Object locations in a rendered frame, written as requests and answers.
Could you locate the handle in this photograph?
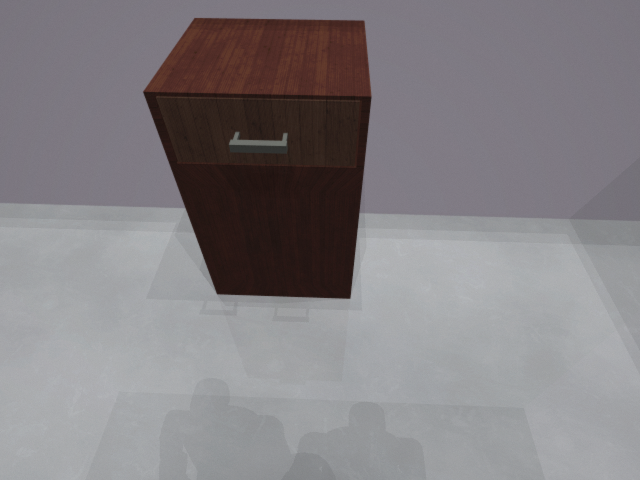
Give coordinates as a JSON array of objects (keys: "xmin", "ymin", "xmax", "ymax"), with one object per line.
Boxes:
[{"xmin": 229, "ymin": 132, "xmax": 288, "ymax": 154}]

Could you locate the drawer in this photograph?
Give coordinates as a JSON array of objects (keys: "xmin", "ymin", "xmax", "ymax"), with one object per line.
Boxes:
[{"xmin": 156, "ymin": 96, "xmax": 360, "ymax": 166}]

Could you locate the cabinet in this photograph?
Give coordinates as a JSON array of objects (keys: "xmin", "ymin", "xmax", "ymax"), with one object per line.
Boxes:
[{"xmin": 143, "ymin": 18, "xmax": 372, "ymax": 299}]

